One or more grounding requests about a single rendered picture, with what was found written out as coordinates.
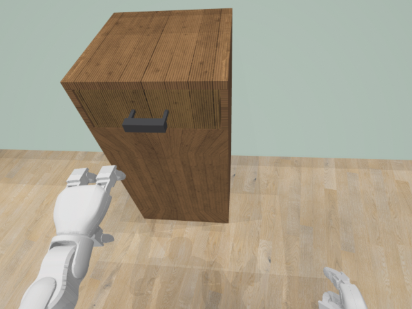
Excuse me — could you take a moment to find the handle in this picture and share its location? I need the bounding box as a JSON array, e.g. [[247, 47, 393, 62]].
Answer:
[[122, 109, 169, 133]]

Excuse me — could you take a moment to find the cabinet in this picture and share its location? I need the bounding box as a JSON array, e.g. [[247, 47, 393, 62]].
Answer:
[[60, 8, 232, 223]]

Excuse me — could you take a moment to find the robot right hand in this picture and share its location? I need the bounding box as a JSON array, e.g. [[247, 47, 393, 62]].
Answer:
[[318, 267, 368, 309]]

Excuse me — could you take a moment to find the left robot forearm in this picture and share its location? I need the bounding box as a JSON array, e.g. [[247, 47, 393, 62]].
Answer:
[[18, 233, 94, 309]]

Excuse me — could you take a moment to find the drawer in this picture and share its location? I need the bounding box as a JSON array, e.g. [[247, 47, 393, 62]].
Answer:
[[74, 89, 221, 129]]

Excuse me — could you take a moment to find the robot left hand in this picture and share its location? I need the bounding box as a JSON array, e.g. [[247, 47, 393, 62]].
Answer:
[[53, 165, 126, 247]]

